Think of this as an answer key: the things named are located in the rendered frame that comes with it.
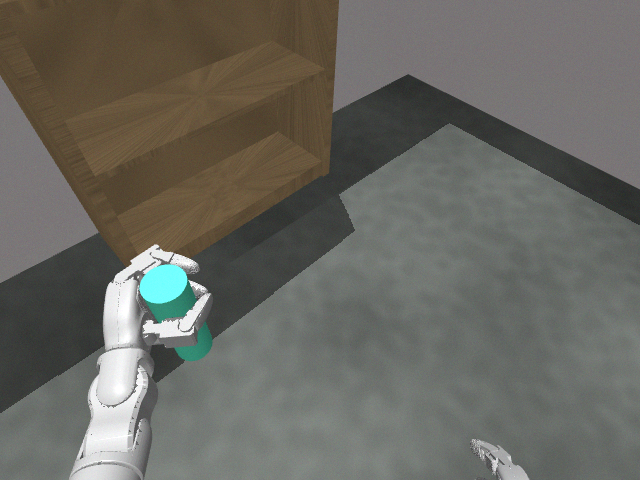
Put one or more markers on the left robot arm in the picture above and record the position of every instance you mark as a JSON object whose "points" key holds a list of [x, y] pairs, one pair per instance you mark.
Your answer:
{"points": [[121, 399]]}

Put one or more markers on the can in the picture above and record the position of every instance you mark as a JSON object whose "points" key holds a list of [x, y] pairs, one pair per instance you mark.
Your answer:
{"points": [[168, 293]]}

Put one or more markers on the right robot hand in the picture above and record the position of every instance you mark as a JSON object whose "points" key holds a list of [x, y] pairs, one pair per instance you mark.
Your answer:
{"points": [[497, 460]]}

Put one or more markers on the bookshelf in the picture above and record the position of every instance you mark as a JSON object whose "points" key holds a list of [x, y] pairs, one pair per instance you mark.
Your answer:
{"points": [[175, 122]]}

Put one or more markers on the left robot hand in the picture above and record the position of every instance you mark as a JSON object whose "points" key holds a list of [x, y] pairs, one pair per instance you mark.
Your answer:
{"points": [[129, 322]]}

